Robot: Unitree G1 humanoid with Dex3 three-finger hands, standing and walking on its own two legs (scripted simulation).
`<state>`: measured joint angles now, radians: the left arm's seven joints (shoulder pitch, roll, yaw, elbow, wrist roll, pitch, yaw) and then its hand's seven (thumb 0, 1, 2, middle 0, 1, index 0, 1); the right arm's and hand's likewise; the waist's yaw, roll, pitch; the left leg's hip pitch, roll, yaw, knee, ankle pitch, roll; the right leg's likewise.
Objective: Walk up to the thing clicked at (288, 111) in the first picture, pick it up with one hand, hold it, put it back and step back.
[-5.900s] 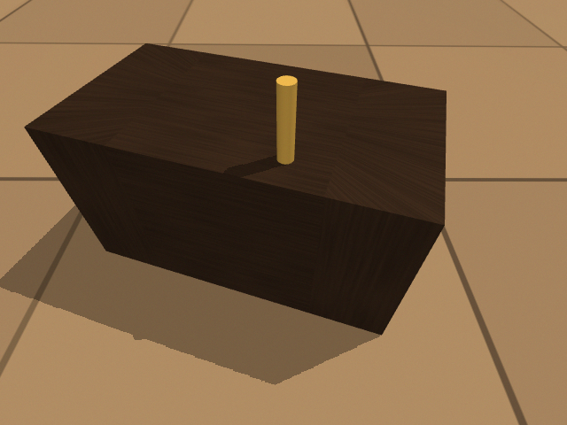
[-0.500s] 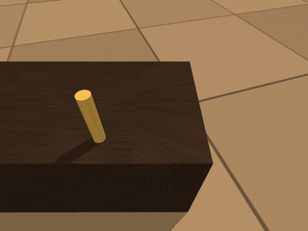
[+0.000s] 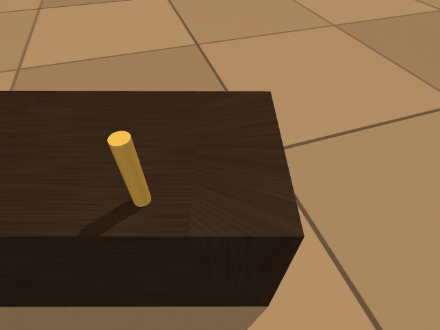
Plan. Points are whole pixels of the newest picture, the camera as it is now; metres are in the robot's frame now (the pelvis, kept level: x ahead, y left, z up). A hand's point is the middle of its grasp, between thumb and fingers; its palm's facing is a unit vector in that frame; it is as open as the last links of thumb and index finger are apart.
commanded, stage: stand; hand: left
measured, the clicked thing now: (132, 172) +0.47 +0.23 -0.02
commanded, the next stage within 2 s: rise first in 0.38 s
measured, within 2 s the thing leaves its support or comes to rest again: neither
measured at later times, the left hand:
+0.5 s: hand out of the picture +0.07 +0.26 -0.16, palm faces -0.03 -0.94 -0.35, open 7.4 cm
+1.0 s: hand (84, 317) +0.17 +0.27 -0.09, palm faces +0.24 -0.90 -0.35, open 15.9 cm
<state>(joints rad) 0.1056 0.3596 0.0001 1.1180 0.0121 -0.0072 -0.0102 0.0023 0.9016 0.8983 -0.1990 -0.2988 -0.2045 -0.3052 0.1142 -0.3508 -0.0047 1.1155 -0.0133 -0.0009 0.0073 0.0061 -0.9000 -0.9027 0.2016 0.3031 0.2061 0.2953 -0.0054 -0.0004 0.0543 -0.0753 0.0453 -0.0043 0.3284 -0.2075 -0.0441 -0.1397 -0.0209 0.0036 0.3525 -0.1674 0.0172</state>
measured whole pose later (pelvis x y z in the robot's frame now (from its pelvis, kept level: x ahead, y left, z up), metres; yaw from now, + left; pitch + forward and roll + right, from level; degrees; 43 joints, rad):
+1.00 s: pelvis +0.01 +0.01 -0.01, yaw +1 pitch +1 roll +0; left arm 0.23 0.29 0.15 0.56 -0.04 -0.05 0.07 0.00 -0.22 0.14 -0.05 -0.06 -0.06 -0.07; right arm 0.17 -0.24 -0.11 0.76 0.03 -0.08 -0.07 0.00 0.21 -0.14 0.06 0.06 0.06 0.05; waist 0.02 0.02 0.01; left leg -0.20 0.03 -0.01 0.44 -0.27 -0.03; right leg -0.24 -0.04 0.00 0.44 -0.22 0.03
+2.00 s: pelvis -0.01 +0.00 +0.00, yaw +2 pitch -4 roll +0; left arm 0.39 0.30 0.24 0.13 -0.03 -0.16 0.05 -0.02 -0.57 0.07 -0.04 -0.05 -0.04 -0.06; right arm 0.22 -0.22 -0.12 0.68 0.00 -0.12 -0.06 -0.01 0.53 -0.05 0.06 0.05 0.06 0.05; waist 0.04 0.03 0.06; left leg -0.11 0.03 -0.03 0.41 -0.23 -0.03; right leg -0.15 -0.04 -0.02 0.41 -0.19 0.02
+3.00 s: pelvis -0.01 +0.02 -0.02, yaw +1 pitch +6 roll -1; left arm -0.24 0.53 0.54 0.78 -0.25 -0.31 -0.48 -0.02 -0.56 0.07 -0.05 -0.05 -0.06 -0.06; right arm 0.21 -0.22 -0.03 0.66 0.01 -0.15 -0.09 -0.01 0.53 -0.06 0.06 0.05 0.06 0.05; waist -0.03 -0.03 -0.06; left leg -0.42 0.03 -0.03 0.67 -0.35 -0.02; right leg -0.43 -0.04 -0.01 0.61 -0.27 0.04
